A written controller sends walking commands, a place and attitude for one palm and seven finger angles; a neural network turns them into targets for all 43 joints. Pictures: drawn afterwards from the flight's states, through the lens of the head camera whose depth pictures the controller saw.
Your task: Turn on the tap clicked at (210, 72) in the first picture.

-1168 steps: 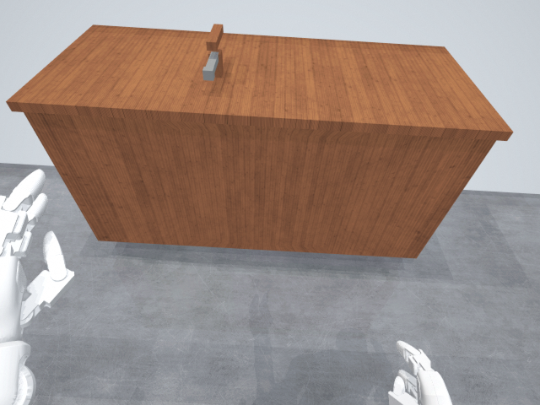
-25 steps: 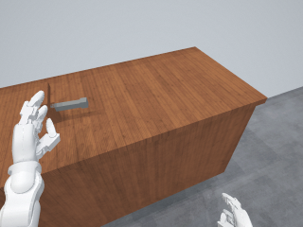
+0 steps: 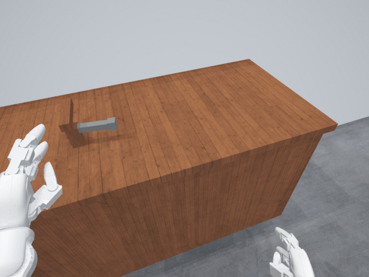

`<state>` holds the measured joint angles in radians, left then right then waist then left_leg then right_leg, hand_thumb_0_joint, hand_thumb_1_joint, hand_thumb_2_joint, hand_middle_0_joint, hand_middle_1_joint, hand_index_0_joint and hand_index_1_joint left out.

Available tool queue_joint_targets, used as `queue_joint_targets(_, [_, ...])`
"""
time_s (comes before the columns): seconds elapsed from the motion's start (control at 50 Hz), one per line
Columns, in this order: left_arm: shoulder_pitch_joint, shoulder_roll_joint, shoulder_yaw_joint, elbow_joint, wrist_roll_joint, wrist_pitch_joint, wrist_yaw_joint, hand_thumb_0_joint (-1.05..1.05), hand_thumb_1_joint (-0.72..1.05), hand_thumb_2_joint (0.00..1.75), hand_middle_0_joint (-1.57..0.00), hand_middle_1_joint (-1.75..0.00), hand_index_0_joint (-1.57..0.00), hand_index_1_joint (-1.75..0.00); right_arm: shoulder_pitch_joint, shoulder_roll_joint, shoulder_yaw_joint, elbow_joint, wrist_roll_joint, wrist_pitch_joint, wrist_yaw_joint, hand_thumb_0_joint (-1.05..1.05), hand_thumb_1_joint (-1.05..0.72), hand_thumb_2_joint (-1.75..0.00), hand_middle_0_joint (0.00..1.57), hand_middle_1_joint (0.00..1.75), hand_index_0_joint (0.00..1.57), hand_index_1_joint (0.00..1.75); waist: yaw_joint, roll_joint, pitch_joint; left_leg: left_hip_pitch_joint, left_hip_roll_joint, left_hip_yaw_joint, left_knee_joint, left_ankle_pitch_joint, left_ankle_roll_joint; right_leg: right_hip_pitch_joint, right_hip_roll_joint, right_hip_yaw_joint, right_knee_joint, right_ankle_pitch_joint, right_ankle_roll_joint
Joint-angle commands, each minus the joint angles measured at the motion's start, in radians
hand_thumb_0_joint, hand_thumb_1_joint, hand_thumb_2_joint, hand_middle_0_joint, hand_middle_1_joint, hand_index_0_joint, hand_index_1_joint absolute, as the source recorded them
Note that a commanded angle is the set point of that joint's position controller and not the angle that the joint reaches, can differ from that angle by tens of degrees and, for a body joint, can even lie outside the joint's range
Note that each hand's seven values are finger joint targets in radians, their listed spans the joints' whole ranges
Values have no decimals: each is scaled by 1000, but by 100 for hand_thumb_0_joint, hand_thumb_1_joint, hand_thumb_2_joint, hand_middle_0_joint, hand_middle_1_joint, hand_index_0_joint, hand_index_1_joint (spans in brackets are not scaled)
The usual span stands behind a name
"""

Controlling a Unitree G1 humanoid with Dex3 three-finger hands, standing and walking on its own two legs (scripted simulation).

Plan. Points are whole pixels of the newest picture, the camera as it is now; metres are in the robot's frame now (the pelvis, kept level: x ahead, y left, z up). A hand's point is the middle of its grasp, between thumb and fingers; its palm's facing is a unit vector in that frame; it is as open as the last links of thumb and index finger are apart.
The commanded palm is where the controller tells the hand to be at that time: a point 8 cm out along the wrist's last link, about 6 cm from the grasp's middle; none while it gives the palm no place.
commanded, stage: draw the hand back beside the body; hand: left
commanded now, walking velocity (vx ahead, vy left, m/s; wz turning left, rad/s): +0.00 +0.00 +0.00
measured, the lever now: (112, 123) +0.52 +0.31 +0.04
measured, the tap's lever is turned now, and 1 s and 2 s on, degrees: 81 81 81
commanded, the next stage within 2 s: step back with the hand held close in 0.10 s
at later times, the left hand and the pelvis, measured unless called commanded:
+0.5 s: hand (61, 197) +0.19 +0.25 +0.15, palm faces +0.35 -0.83 -0.44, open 7.4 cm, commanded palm +0.14 +0.29 +0.17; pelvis -0.02 +0.01 +0.00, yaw +0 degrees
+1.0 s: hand (13, 238) +0.12 +0.27 +0.15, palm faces +0.44 -0.80 -0.40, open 7.4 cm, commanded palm +0.06 +0.31 +0.17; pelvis -0.10 +0.03 -0.02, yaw +1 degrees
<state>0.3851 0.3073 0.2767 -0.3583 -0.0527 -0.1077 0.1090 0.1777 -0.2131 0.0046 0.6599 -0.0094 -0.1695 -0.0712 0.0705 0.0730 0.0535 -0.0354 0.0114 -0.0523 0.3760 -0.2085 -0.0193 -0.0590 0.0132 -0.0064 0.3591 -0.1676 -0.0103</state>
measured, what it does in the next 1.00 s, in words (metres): shifts its weight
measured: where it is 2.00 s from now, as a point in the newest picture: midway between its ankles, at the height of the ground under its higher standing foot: outside the picture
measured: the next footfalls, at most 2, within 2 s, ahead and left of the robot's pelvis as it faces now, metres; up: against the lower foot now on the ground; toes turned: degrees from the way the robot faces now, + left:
right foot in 1.52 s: -0.24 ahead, -0.09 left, +0.00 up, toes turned +8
left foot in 1.76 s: -0.29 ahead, +0.16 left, +0.01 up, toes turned +9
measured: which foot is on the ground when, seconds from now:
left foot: down 0.00-1.00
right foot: down 0.00-1.00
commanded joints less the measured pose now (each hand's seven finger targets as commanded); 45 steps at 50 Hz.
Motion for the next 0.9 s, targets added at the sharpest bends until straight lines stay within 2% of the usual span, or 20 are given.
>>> queue_joint_targets(0.0, [-160, 169, 90, -200, 4, -64, 16, 0, 90, 90, -20, -30, -20, -30, -126, -91, -28, -159, -3, -59, -11, 0, -90, -90, 20, 30, 20, 30, -13, -36, -65, -59, -29, 60, -75, 56, 34, 5, 6, -21, -70, 4, -3])
queue_joint_targets(0.02, [-162, 184, 100, -219, 5, -65, 17, 0, 90, 90, -20, -30, -20, -30, -132, -93, -27, -156, -3, -63, -12, 0, -90, -90, 20, 30, 20, 30, -10, 12, -77, -47, -31, 61, -75, 62, 33, 8, 4, -16, -70, 15, -6])
queue_joint_targets(0.08, [-150, 170, 88, -218, 2, -65, 18, 0, 90, 90, -20, -30, -20, -30, -131, -88, -23, -158, -6, -66, -10, 0, -90, -90, 20, 30, 20, 30, -9, -48, -76, -60, -28, 56, -80, 64, 32, 20, 5, -23, -69, 13, -3])
queue_joint_targets(0.12, [-147, 198, 113, -227, 3, -65, 20, 0, 90, 90, -20, -30, -20, -30, -136, -93, -23, -154, -7, -71, -10, 0, -90, -90, 20, 30, 20, 30, -5, -10, -66, -65, -30, 56, -79, 60, 31, 17, 4, -18, -73, 12, -5])
queue_joint_targets(0.16, [-132, 173, 97, -202, 0, -63, 18, 0, 90, 90, -20, -30, -20, -30, -135, -85, -22, -153, -5, -68, -9, 0, -90, -90, 20, 30, 20, 30, -8, -53, -42, -75, -26, 57, -82, 58, 33, 11, 5, -22, -75, 5, -3])
queue_joint_targets(0.18, [-135, 173, 97, -212, 2, -64, 16, 0, 90, 90, -20, -30, -20, -30, -135, -88, -23, -154, -5, -67, -8, 0, -90, -90, 20, 30, 20, 30, -8, -33, -54, -69, -25, 59, -82, 57, 31, 14, 4, -19, -75, 2, -3])
queue_joint_targets(0.2, [-192, 192, 106, -218, 3, -65, 19, 0, 90, 90, -20, -30, -20, -30, -138, -88, -22, -151, -3, -67, -10, 0, -90, -90, 20, 30, 20, 30, -12, -10, -45, -69, -29, 63, -79, 47, 32, 3, 4, -15, -83, -6, -4])
queue_joint_targets(0.22, [-367, 353, 264, -258, 5, -104, 38, 0, 90, 90, -20, -30, -20, -30, -165, -93, 2, -203, 16, -43, -7, 0, -90, -90, 20, 30, 20, 30, -36, 59, 41, -172, -14, 48, -65, -58, 38, -76, -28, 36, -114, -25, 6])
queue_joint_targets(0.24, [-160, 213, 170, -154, 5, -96, 26, 0, 90, 90, -20, -30, -20, -30, -144, -101, -15, -194, 5, -23, -14, 0, -90, -90, 20, 30, 20, 30, -38, -42, 28, -200, -10, 25, -24, -43, 43, -127, -51, 29, -122, -15, 10])
queue_joint_targets(0.28, [-79, 170, 126, -148, 16, -83, 16, 0, 90, 90, -20, -30, -20, -30, -119, -101, -26, -209, 8, 2, -4, 0, -90, -90, 20, 30, 20, 30, -44, -97, -36, -163, -8, 27, 25, 5, 42, -144, -74, 49, -129, -25, 6])
queue_joint_targets(0.32, [-43, 170, 123, -204, 17, -94, 18, 0, 90, 90, -20, -30, -20, -30, -118, -105, -30, -219, 5, 17, -8, 0, -90, -90, 20, 30, 20, 30, -47, -31, -115, -150, -2, 33, 29, 80, 36, -119, -83, 34, -81, 66, 0])
queue_joint_targets(0.36, [19, 185, 140, -230, 18, -91, 28, 0, 90, 90, -20, -30, -20, -30, -102, -113, -36, -234, 5, 32, -13, 0, -90, -90, 20, 30, 20, 30, -45, -29, -202, -146, 9, 29, 22, 175, 33, -71, -73, 16, -26, 150, 8])
queue_joint_targets(0.48, [36, 236, 186, -308, 17, -80, 46, 0, 90, 90, -20, -30, -20, -30, -97, -121, -49, -261, 11, 61, -30, 0, -90, -90, 20, 30, 20, 30, -48, -59, -236, -178, 17, 26, 42, 268, 32, -92, -59, 6, 20, 203, 24])
queue_joint_targets(0.52, [5, 257, 198, -338, 19, -83, 52, 0, 90, 90, -20, -30, -20, -30, -102, -130, -52, -261, 12, 64, -35, 0, -90, -90, 20, 30, 20, 30, -51, -38, -224, -193, 17, 13, 33, 249, 31, -110, -54, 3, 27, 166, 23])
queue_joint_targets(0.58, [26, 228, 179, -299, 20, -81, 58, 0, 90, 90, -20, -30, -20, -30, -95, -128, -53, -263, 15, 67, -38, 0, -90, -90, 20, 30, 20, 30, -51, -28, -195, -241, 28, 5, 19, 183, 37, -119, -43, 7, 40, 117, 28])
queue_joint_targets(0.62, [15, 226, 177, -308, 23, -85, 61, 0, 90, 90, -20, -30, -20, -30, -96, -136, -55, -261, 14, 68, -39, 0, -90, -90, 20, 30, 20, 30, -56, -15, -183, -280, 29, -5, 2, 75, 43, -122, -42, 15, 34, 65, 24])
queue_joint_targets(0.7, [14, 201, 155, -279, 31, -89, 67, 0, 90, 90, -20, -30, -20, -30, -90, -141, -51, -267, 19, 70, -35, 0, -90, -90, 20, 30, 20, 30, -60, -59, -122, -400, 34, -22, -21, -198, 57, -144, -44, 39, 9, -105, 26])
queue_joint_targets(0.8, [-20, 205, 165, -310, 52, -104, 76, 0, 90, 90, -20, -30, -20, -30, -86, -149, -51, -275, 15, 63, -35, 0, -90, -90, 20, 30, 20, 30, -62, -23, -110, -541, 55, -58, -41, -378, 81, -99, -26, 51, 48, -207, 30])
queue_joint_targets(0.82, [-32, 232, 189, -331, 55, -108, 79, 0, 90, 90, -20, -30, -20, -30, -88, -154, -54, -273, 14, 62, -38, 0, -90, -90, 20, 30, 20, 30, -62, -7, -124, -553, 56, -66, -50, -380, 82, -78, -22, 49, 62, -188, 28])
queue_joint_targets(0.88, [-30, 222, 181, -351, 52, -109, 84, 0, 90, 90, -20, -30, -20, -30, -76, -139, -50, -273, 13, 53, -38, 0, -90, -90, 20, 30, 20, 30, -64, -8, -145, -512, 45, -53, -17, -302, 72, -100, -27, 47, 82, -104, 21])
